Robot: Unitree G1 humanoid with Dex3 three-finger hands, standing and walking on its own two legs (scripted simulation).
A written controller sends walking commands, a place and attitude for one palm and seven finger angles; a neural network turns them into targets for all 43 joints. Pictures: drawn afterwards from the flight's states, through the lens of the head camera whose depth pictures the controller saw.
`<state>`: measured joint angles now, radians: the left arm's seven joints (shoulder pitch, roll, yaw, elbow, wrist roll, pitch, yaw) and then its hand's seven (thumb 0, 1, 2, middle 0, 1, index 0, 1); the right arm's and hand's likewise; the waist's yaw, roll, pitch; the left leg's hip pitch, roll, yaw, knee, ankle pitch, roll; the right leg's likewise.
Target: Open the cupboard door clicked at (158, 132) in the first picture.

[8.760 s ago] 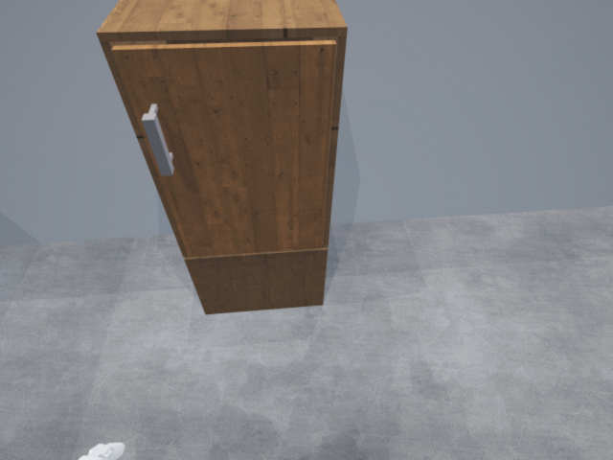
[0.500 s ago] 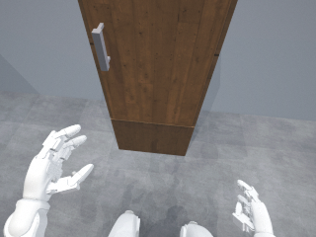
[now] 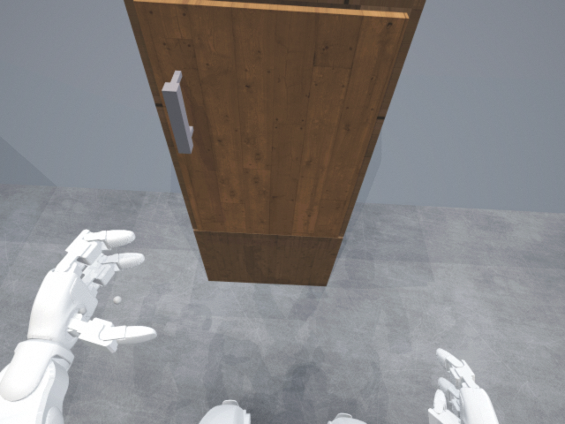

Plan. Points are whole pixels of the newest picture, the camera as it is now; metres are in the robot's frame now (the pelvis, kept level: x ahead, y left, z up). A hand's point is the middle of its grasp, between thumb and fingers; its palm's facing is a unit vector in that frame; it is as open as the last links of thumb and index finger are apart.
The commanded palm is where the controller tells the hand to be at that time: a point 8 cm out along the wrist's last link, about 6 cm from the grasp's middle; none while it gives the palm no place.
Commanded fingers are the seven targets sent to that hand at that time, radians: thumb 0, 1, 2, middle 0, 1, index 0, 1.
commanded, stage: raise the hand with hooked fingers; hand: left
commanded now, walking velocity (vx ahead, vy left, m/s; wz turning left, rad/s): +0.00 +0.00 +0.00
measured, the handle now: (181, 113) +0.59 +0.22 +0.08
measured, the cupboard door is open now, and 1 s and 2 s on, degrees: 0 0 0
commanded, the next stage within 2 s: move the hooked fingers beside the handle in 0.98 s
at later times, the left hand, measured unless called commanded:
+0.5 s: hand (83, 243) +0.31 +0.27 +0.10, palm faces +0.05 -1.00 -0.04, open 14.0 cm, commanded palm +0.27 +0.31 +0.10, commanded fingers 0.00 -0.50 0.30 -0.30 -1.20 -0.30 -1.20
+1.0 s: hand (101, 246) +0.30 +0.25 +0.10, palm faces +0.04 -1.00 -0.03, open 14.0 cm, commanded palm +0.27 +0.30 +0.10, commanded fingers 0.00 -0.50 0.30 -0.30 -1.20 -0.30 -1.20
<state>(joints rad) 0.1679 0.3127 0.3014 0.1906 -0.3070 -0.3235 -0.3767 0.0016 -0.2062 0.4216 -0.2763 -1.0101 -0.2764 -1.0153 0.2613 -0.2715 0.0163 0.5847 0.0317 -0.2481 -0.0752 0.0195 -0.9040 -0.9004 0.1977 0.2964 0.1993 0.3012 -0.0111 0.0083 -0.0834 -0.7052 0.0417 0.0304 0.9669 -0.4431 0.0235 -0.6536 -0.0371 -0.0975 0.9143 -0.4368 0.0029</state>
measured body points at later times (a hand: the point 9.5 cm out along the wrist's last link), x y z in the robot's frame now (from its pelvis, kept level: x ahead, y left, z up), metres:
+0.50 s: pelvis +0.01 -0.01 +0.02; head +0.06 +0.00 +0.47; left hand +0.30 +0.32 +0.11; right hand +0.17 -0.25 -0.07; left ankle +0.02 +0.10 -0.69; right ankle +0.01 -0.13 -0.69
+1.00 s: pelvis +0.01 -0.02 +0.02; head +0.05 -0.03 +0.47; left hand +0.30 +0.30 +0.10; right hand +0.16 -0.27 -0.06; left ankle +0.02 +0.10 -0.69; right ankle +0.01 -0.13 -0.69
